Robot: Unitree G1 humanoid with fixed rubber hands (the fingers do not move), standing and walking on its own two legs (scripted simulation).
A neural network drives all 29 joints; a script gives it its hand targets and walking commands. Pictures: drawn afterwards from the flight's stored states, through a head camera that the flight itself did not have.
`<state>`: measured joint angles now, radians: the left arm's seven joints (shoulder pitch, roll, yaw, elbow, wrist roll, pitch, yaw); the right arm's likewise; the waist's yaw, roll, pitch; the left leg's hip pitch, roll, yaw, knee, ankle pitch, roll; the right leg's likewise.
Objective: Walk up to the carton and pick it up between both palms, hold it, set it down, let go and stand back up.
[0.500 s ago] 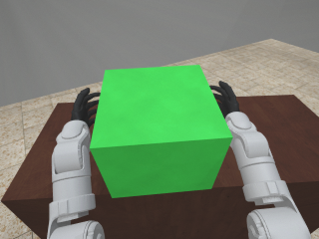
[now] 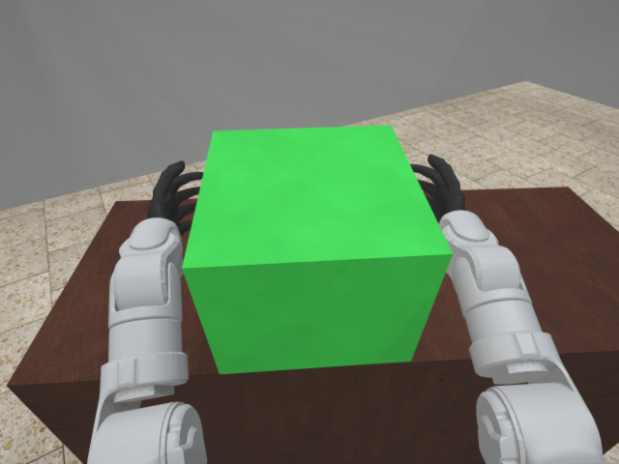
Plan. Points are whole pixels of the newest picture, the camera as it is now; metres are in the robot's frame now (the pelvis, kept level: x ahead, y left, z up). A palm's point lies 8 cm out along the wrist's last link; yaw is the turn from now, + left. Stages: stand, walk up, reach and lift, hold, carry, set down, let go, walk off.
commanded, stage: hold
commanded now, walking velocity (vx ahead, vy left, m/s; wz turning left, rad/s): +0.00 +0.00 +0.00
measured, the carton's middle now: (309, 243) +0.39 +0.00 +0.14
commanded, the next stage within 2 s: none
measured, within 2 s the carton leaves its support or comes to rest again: neither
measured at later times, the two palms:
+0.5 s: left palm (159, 238) +0.35 +0.18 +0.19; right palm (446, 222) +0.36 -0.17 +0.19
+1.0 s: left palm (167, 226) +0.37 +0.18 +0.19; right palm (444, 215) +0.37 -0.17 +0.19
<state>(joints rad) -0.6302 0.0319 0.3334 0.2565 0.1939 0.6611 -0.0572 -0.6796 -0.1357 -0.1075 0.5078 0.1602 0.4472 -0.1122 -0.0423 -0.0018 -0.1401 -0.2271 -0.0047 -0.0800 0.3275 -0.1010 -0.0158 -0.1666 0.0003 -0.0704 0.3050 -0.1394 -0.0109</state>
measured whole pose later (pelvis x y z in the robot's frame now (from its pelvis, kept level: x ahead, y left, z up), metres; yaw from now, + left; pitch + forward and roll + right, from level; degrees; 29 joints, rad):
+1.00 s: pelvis +0.01 +0.00 +0.00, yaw +0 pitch +0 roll -1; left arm -0.59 0.03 0.33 0.21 0.19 0.66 -0.06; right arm -0.66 -0.14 -0.08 0.47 0.16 0.45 -0.12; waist -0.05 0.00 -0.14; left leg -0.23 0.00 -0.08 0.33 -0.11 -0.02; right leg -0.17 0.00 -0.07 0.31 -0.15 -0.01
